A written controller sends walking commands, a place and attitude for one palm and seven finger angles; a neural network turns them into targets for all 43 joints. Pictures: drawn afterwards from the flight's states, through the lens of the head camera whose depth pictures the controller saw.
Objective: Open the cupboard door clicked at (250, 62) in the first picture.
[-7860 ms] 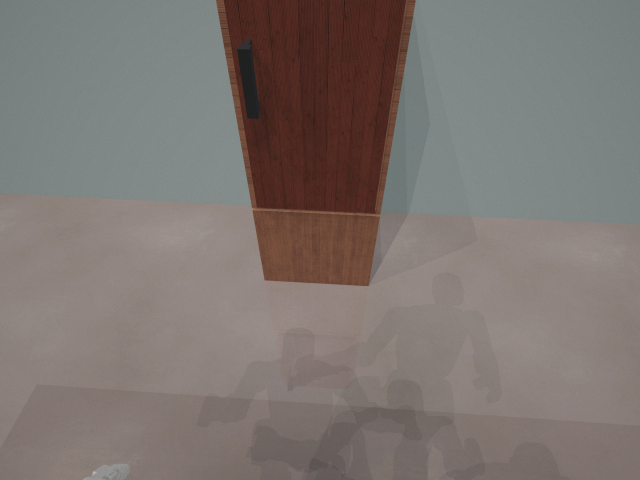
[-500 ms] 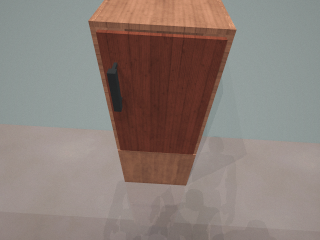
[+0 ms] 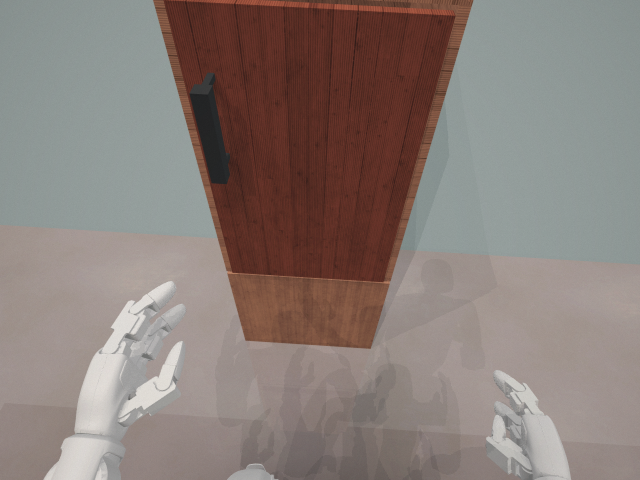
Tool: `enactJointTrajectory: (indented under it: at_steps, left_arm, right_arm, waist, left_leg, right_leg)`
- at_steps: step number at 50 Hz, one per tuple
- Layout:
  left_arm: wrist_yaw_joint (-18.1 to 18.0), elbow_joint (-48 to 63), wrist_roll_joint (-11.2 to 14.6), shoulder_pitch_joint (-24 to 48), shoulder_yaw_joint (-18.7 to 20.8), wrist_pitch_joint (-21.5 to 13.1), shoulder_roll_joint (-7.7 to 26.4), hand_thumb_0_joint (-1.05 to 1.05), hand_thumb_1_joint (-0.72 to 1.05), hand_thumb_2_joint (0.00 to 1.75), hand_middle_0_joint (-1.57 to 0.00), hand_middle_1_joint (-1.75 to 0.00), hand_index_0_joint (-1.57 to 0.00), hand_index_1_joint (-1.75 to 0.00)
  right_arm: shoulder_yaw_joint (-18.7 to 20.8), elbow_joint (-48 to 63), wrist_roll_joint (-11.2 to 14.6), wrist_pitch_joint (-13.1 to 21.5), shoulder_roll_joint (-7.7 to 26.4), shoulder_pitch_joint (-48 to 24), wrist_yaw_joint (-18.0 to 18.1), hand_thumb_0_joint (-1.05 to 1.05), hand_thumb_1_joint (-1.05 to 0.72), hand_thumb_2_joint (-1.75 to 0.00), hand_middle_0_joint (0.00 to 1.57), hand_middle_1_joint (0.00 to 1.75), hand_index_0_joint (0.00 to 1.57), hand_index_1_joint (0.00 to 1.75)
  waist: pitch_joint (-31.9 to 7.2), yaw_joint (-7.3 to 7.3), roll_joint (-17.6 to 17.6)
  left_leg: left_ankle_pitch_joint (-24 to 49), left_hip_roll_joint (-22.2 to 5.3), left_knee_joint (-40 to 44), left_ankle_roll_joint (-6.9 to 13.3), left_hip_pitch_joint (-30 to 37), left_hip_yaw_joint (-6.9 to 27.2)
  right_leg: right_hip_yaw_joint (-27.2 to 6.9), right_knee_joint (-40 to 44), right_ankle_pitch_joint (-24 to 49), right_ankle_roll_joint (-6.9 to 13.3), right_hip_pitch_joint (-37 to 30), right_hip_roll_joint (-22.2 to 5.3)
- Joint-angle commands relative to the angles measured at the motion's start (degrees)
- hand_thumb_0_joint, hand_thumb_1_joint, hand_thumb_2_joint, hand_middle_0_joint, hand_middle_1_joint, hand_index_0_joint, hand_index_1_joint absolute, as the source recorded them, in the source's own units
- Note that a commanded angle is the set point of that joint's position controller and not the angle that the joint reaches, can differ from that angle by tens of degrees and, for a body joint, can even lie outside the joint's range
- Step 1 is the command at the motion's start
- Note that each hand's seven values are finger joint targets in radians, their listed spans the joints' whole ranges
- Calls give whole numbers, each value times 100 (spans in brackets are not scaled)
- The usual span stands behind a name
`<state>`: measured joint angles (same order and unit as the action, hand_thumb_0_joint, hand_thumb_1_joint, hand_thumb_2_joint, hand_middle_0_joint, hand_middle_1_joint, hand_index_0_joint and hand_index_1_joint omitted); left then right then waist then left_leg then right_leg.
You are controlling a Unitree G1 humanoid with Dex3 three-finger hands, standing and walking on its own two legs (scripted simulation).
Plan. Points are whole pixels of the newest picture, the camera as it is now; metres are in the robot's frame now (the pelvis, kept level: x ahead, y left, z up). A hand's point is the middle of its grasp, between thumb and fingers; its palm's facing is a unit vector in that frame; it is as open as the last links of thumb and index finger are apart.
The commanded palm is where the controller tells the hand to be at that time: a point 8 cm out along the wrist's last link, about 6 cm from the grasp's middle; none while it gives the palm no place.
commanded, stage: raise the hand with hooked fingers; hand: left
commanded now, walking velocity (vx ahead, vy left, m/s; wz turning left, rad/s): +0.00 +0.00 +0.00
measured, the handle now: (215, 130) +0.58 +0.19 +0.12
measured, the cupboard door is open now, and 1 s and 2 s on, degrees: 0 0 0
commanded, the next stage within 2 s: move the hooked fingers beside the handle in 1.78 s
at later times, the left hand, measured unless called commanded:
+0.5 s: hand (128, 362) +0.24 +0.22 +0.06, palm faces -0.01 -1.00 -0.05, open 11.0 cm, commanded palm +0.20 +0.28 +0.07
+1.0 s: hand (74, 306) +0.27 +0.27 +0.12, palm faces +0.01 -1.00 -0.05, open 13.7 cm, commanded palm +0.25 +0.33 +0.12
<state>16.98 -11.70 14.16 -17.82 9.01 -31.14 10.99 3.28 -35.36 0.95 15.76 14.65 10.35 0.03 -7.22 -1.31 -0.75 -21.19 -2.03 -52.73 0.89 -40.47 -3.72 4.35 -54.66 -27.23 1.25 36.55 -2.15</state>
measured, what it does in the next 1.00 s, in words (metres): stands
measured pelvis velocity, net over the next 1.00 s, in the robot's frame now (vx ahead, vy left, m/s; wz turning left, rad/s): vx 0.01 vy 0.02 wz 0.02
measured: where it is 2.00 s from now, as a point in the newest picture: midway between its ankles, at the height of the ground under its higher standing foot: outside the picture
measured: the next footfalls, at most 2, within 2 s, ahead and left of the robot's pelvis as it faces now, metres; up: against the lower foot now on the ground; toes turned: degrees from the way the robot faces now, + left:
none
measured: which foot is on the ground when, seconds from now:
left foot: down 0.00-1.00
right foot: down 0.00-1.00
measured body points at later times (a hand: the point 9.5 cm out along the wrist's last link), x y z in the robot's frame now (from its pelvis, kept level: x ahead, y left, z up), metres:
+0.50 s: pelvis +0.01 -0.01 +0.00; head +0.05 -0.02 +0.45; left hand +0.23 +0.28 +0.07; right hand +0.16 -0.25 -0.09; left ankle +0.05 +0.12 -0.69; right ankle +0.00 -0.10 -0.69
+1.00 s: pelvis +0.01 +0.02 +0.03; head +0.03 +0.02 +0.48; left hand +0.27 +0.33 +0.12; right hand +0.20 -0.21 -0.04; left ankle +0.05 +0.12 -0.69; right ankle +0.00 -0.10 -0.69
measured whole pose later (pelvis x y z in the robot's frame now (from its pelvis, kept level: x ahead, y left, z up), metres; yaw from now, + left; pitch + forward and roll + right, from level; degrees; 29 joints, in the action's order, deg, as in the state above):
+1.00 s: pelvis +0.01 +0.02 +0.03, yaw +1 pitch +5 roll -2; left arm 25.6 -12.1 20.5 -5.2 20.6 -11.9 21.7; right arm -2.7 -32.4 3.0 13.7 14.7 14.0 4.5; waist -3.8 0.6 1.6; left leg -19.5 -1.8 -44.8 1.8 -30.5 -2.3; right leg 5.7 -41.8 -22.8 -0.1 24.0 -1.3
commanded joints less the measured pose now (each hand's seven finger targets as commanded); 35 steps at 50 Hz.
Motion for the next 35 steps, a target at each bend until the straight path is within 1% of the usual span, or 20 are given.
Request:
enactJointTrajectory:
  at_steps: [1, 3, 4, 6, 7, 9, 10, 11, 12, 14, 16, 17, 18, 21, 22, 25, 27, 31, 33, 35]
  left_arm:
    - [636, 1205, 527, -1101, 1042, 13, 1039, 0, 50, 73, -23, -55, -23, -55]
    - [457, 2013, 629, -472, 1151, 190, 1213, 0, 46, 71, -23, -58, -23, -58]
    - [342, 2277, 595, -309, 1113, 168, 1145, 0, 43, 70, -23, -60, -23, -60]
    - [194, 2903, 479, 102, 967, -20, 1166, 0, 39, 68, -24, -63, -24, -63]
    - [208, 3081, 468, 482, 832, -104, 1204, 0, 36, 67, -24, -64, -24, -64]
    - [334, 2732, 430, 558, 590, -144, 1069, 0, 32, 65, -24, -68, -24, -68]
    - [439, 2546, 436, 625, 618, -99, 1152, 0, 29, 64, -24, -69, -24, -69]
    - [557, 2333, 467, 599, 694, -9, 1259, 0, 27, 63, -25, -70, -25, -70]
    - [702, 2052, 552, 531, 795, 165, 1354, 0, 25, 62, -25, -72, -25, -72]
    - [888, 1839, 615, 363, 986, 537, 1509, 0, 20, 60, -25, -75, -25, -75]
    - [927, 1786, 746, 226, 1306, 861, 1704, 0, 15, 58, -25, -78, -25, -78]
    - [930, 1580, 822, 127, 1514, 1011, 1801, 0, 13, 57, -25, -80, -25, -80]
    - [899, 1688, 866, 123, 1545, 1064, 1752, 0, 11, 56, -26, -81, -26, -81]
    - [730, 1595, 940, 151, 1645, 1032, 1679, 0, 4, 53, -26, -86, -26, -86]
    - [712, 1514, 960, 195, 1719, 1000, 1751, 0, 1, 52, -26, -87, -26, -87]
    - [712, 1403, 893, 265, 1535, 847, 1621, 0, -6, 49, -27, -92, -27, -92]
    - [742, 1292, 883, 509, 1529, 829, 1729, 0, -10, 47, -27, -94, -27, -94]
    - [791, 1513, 867, 794, 1549, 777, 1889, 0, -20, 43, -28, -100, -28, -100]
    - [766, 1612, 873, 946, 1640, 804, 2008, 0, -24, 41, -28, -103, -28, -103]
    - [726, 1552, 864, 1109, 1597, 864, 1980, 0, -29, 39, -29, -107, -29, -107]
  right_arm:
    - [256, 1510, 146, 52, 662, -530, 92, 0, -90, -90, 20, 30, 20, 30]
    - [226, 1559, 131, -44, 599, -348, 200, 0, -90, -90, 20, 30, 20, 30]
    - [208, 1467, 119, -67, 530, -177, 246, 0, -90, -90, 20, 30, 20, 30]
    - [169, 1346, 59, -64, 503, 7, 326, 0, -90, -90, 20, 30, 20, 30]
    - [114, 1270, 30, -55, 548, 82, 361, 0, -90, -90, 20, 30, 20, 30]
    - [66, 1089, 50, 11, 569, 105, 416, 0, -90, -90, 20, 30, 20, 30]
    - [41, 1021, 61, 47, 617, 120, 435, 0, -90, -90, 20, 30, 20, 30]
    - [34, 981, 91, 83, 649, 92, 456, 0, -90, -90, 20, 30, 20, 30]
    - [1, 957, 112, 93, 694, 72, 471, 0, -90, -90, 20, 30, 20, 30]
    - [-11, 1001, 165, 91, 715, 40, 487, 0, -90, -90, 20, 30, 20, 30]
    - [-27, 1051, 186, 79, 697, -15, 510, 0, -90, -90, 20, 30, 20, 30]
    - [-43, 1049, 176, 63, 683, -67, 508, 0, -90, -90, 20, 30, 20, 30]
    - [-71, 1080, 171, 54, 647, -57, 498, 0, -90, -90, 20, 30, 20, 30]
    - [-73, 1049, 159, 59, 620, -47, 485, 0, -90, -90, 20, 30, 20, 30]
    - [-75, 1052, 141, 73, 641, -56, 483, 0, -90, -90, 20, 30, 20, 30]
    - [-68, 1011, 157, 119, 694, 76, 449, 0, -90, -90, 20, 30, 20, 30]
    - [-65, 1011, 163, 139, 768, 101, 452, 0, -90, -90, 20, 30, 20, 30]
    - [-72, 993, 195, 225, 818, 200, 474, 0, -90, -90, 20, 30, 20, 30]
    - [-71, 1007, 198, 224, 841, 220, 478, 0, -90, -90, 20, 30, 20, 30]
    - [-101, 985, 211, 218, 843, 214, 488, 0, -90, -90, 20, 30, 20, 30]
  waist:
    - [-964, 582, 182]
    - [-914, 398, 425]
    - [-915, 261, 517]
    - [-1040, 71, 671]
    - [-981, -86, 556]
    - [-755, -233, 620]
    - [-731, -253, 568]
    - [-743, -240, 514]
    - [-734, -166, 551]
    - [-966, -66, 387]
    - [-1229, 93, 264]
    - [-1191, 213, 278]
    - [-1259, 224, 129]
    - [-1030, 233, -58]
    - [-954, 272, -146]
    - [-808, 177, -2]
    - [-637, 144, -30]
    - [-878, 161, 348]
    - [-929, 191, 412]
    - [-751, 150, 500]
  left_leg:
    - [573, 369, 64, -21, 178, 124]
    - [499, 281, -76, 22, 163, 237]
    - [608, 232, -162, 52, 283, 264]
    - [874, 145, -247, 84, 478, 372]
    - [896, 120, -364, 100, 417, 454]
    - [739, 88, -424, 111, 375, 495]
    - [675, 82, -421, 116, 321, 517]
    - [605, 84, -414, 117, 264, 520]
    - [668, 99, -409, 118, 243, 539]
    - [734, 115, -236, 130, 326, 499]
    - [882, 134, -78, 123, 434, 482]
    - [1029, 140, -18, 104, 469, 511]
    - [1104, 141, 90, 102, 528, 507]
    - [1030, 147, 309, 73, 583, 495]
    - [1099, 148, 344, 71, 595, 514]
    - [1023, 165, 530, 73, 789, 450]
    - [911, 168, 602, 83, 829, 452]
    - [1019, 160, 865, 104, 1311, 446]
    - [1173, 153, 969, 105, 1510, 463]
    - [1070, 143, 1092, 85, 1601, 483]
  right_leg:
    - [-587, 728, 682, 15, -323, 116]
    - [-758, 795, 522, -30, -143, 152]
    - [-781, 826, 719, -53, -103, 155]
    - [-650, 678, 1212, -52, 28, 230]
    - [-633, 590, 1296, -53, 155, 277]
    - [-616, 654, 1112, -65, 446, 291]
    - [-606, 696, 998, -65, 450, 296]
    - [-681, 795, 871, -85, 385, 275]
    - [-733, 837, 914, -73, 270, 287]
    - [-792, 1044, 979, -128, -86, 201]
    - [-845, 1173, 1181, -203, -526, 113]
    - [-819, 1157, 1440, -196, -689, 126]
    - [-748, 1175, 1612, -222, -800, 107]
    - [-680, 1300, 1555, -274, -798, 91]
    - [-659, 1281, 1653, -252, -831, 120]
    - [-530, 1357, 1493, -228, -676, 151]
    - [-530, 1449, 1162, -187, -600, 189]
    - [-345, 1483, 1263, -112, -719, 232]
    - [-244, 1455, 1464, -71, -801, 291]
    - [-155, 1511, 1369, -63, -744, 313]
